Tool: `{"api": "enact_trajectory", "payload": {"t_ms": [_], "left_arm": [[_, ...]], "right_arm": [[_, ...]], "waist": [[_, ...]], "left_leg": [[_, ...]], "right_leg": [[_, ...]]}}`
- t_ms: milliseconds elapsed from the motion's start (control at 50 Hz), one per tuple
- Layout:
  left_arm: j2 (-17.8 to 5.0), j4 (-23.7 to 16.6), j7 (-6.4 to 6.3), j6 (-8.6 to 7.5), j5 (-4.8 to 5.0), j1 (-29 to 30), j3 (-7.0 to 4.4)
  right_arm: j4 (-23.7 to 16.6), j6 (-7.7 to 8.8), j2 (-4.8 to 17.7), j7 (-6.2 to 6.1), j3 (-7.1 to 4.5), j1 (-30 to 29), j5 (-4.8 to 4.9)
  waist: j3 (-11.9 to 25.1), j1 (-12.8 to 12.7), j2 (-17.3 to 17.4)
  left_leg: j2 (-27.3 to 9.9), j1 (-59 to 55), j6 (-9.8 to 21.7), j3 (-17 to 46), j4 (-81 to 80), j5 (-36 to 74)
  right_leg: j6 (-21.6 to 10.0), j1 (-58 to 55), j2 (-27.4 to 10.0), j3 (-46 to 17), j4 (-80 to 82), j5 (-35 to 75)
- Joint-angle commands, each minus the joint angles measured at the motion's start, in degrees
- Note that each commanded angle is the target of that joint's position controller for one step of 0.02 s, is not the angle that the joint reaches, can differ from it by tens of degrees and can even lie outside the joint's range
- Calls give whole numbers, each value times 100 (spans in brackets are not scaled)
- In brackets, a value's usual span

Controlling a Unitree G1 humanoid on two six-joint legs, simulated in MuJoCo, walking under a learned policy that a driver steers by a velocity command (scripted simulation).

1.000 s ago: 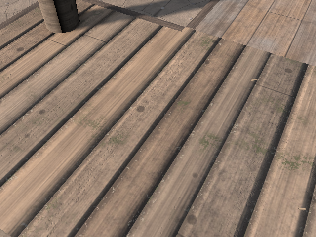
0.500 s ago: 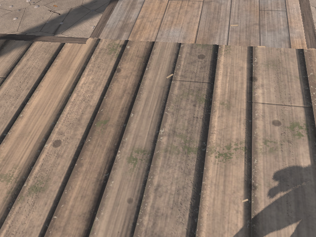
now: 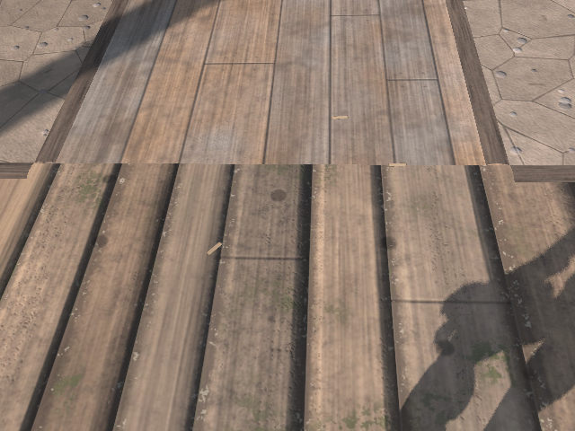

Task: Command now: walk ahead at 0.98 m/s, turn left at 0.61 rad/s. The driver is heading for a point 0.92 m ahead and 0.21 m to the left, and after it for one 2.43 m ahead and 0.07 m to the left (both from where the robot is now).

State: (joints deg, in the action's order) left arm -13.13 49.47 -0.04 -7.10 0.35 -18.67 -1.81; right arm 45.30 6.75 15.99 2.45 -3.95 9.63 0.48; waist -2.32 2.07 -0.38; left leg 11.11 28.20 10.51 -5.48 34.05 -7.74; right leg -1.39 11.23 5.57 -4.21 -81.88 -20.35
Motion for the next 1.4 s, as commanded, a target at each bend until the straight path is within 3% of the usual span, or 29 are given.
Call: {"api": "enact_trajectory", "payload": {"t_ms": [20,80,140,200,280,320,340,360,380,420,440,500,680,720,760,780,800,820,840,860,920,1000,1100,1200,1220,1240,1260,1300,1400], "left_arm": [[-466,-1166,141,-448,-15,642,39],[-457,-1225,-44,-268,-162,470,-2],[-434,-1772,-233,-177,-305,1484,48],[-152,-2074,-147,-163,-129,2120,104],[-594,-2203,-122,-274,102,2245,-171],[-1052,-1854,-148,-332,151,485,-442],[-1502,-1669,-208,-270,98,-1022,-545],[-1829,-1599,-87,-309,-78,-887,-579],[-1043,-1710,-109,-217,-94,-495,-475],[-628,-1457,-118,-94,3,-502,-368],[-630,-1228,-79,-48,-23,-385,-354],[-94,-873,36,-37,-32,97,-168],[-1355,-498,-53,-79,-45,-90,-377],[-1573,-318,-127,15,-65,-681,-369],[-1790,-275,-145,127,-56,-488,-340],[-1777,-360,-156,134,-33,-21,-294],[-575,-543,-68,16,-79,-973,22],[-1057,-476,8,-236,330,-1078,-6],[-1256,-748,2,-261,584,-25,-100],[-987,-994,-22,-228,567,349,-22],[-807,-672,-37,189,269,-147,-114],[-489,-818,-44,425,118,-46,-100],[-365,-1033,314,255,-30,774,-71],[-1522,-807,333,463,36,-1501,-613],[-1779,-859,186,515,32,-1069,-656],[-2027,-1401,179,340,-359,-263,-549],[-1877,-1842,237,355,-313,177,-592],[-1333,-1888,232,373,50,499,-476],[-1274,-2020,-38,608,20,635,-504]], "right_arm": [[-73,95,91,-36,-4,978,-107],[-274,90,329,-41,-11,394,54],[-326,139,478,-135,-20,606,217],[-192,17,478,-256,-41,1229,318],[-101,-180,397,-269,-48,1572,346],[-301,-197,283,-175,8,1097,165],[-503,-167,-119,-119,138,1139,-98],[-881,-25,-345,-110,252,1797,396],[-714,-67,173,-208,196,1440,598],[-876,-199,262,-232,147,275,162],[-1056,-219,123,-209,155,90,43],[-1221,-383,-161,-101,156,158,221],[-1736,-333,234,251,146,-1187,136],[-1856,-283,254,242,113,-1295,115],[-1560,-338,814,132,-196,312,165],[-1143,-392,1173,-9,-392,1841,194],[-1069,-353,1747,-83,-419,1714,61],[-1084,-298,1203,-93,-283,2024,-89],[-960,-224,914,-76,-222,1965,-138],[-756,-126,867,-43,-196,1644,-102],[-716,67,154,14,-4,513,-248],[-580,161,287,-114,-43,-113,-176],[-415,-7,726,-505,-107,271,-67],[-699,-357,859,-501,-166,-445,113],[-807,-294,126,-347,9,-346,-34],[-921,-210,-123,-224,137,1257,-41],[-859,-171,640,-161,67,1193,-65],[-1049,-305,781,-280,-3,13,-118],[-1009,-548,453,-378,8,-322,-158]], "waist": [[615,-198,-947],[-159,-753,-817],[-419,-436,-375],[-44,69,214],[217,163,834],[1345,-960,627],[2565,-1358,0],[3124,-739,-2854],[2067,-906,-1950],[580,-1096,-38],[198,-869,93],[-201,-319,-238],[-475,-460,80],[-143,-335,-310],[673,774,-797],[1115,1676,-652],[2039,557,1684],[3330,854,1104],[2207,979,453],[984,597,-189],[75,-306,-53],[-389,-621,423],[137,-134,205],[1186,-1460,299],[627,-940,-1729],[1789,166,-2250],[2771,-195,-1042],[1449,-146,616],[849,-56,41]], "left_leg": [[-2121,-3267,1097,4897,-2354,-2550],[-1434,-831,972,3908,-2533,-1576],[-978,550,864,2901,-2563,-252],[-681,677,435,2628,-2103,58],[-955,-1189,191,3385,-1201,-137],[-842,-1012,-201,2953,1097,1161],[-563,-45,-342,2362,3044,-381],[-370,1843,-442,2012,4543,-2424],[-1052,2829,-431,1764,5121,-1912],[-1436,2967,-464,1205,5011,-1195],[-1639,2671,-481,1196,4769,-1049],[-1944,2199,-494,1244,4464,-728],[-1440,1239,-400,-68,1262,1198],[-843,286,-160,-400,1071,500],[-606,-1636,238,-150,693,-182],[-979,-3705,497,465,-21,360],[-2709,-6037,1076,3270,-33,-135],[-3382,-6157,1431,5285,-1190,-2376],[-3165,-5279,1033,4651,-1613,-2599],[-3070,-4048,832,3921,-1888,-2081],[-2643,-1738,390,2076,-2058,608],[-2228,-811,-58,46,-2358,3492],[-1892,-1799,-433,-750,-1640,3300],[-1972,-1855,-908,-606,2133,3823],[-804,-516,-1245,-579,4207,-1842],[-31,1033,-1489,886,6012,-3218],[-382,856,-1301,1707,6143,-2772],[-828,1118,-1131,1570,4899,-1932],[-842,432,-1308,1420,2781,-1433]], "right_leg": [[-374,3595,-614,-761,-407,259],[-107,2743,-994,-508,653,198],[246,1819,-1019,38,2485,1318],[501,468,-497,251,4189,2601],[458,451,-240,-19,5622,1843],[-9,-1596,-798,-357,5335,1447],[-458,-3543,-2000,-1710,4960,312],[-1482,-4593,-3388,-5205,6180,-1552],[-1359,-4012,-3107,-5116,6482,-2933],[-924,-2554,-2449,-2684,6434,-583],[-867,-1779,-2280,-2215,6610,-54],[-601,-508,-1893,-813,6918,1221],[-134,-940,-1669,1449,7106,4483],[-162,-1291,-1960,1380,6443,7526],[-451,-1156,-2202,1234,4584,8795],[-376,110,-1901,1291,2620,7631],[-139,2450,-650,1080,-313,-293],[-417,2935,-455,-670,-1016,-646],[-433,3332,-681,-615,-903,-354],[-377,3534,-935,-467,-399,-67],[-132,2415,-1489,-502,327,545],[272,2266,-1396,-54,1530,1185],[175,1660,-793,931,4309,3535],[-569,-727,-197,863,4878,2630],[-921,-1167,-780,-418,5126,5432],[-2385,-2353,-2220,-4028,5623,5884],[-2443,-2540,-2418,-4588,6224,3642],[-1758,-1082,-1806,-3556,6479,1316],[-1189,261,-928,-2351,6443,2373]]}}
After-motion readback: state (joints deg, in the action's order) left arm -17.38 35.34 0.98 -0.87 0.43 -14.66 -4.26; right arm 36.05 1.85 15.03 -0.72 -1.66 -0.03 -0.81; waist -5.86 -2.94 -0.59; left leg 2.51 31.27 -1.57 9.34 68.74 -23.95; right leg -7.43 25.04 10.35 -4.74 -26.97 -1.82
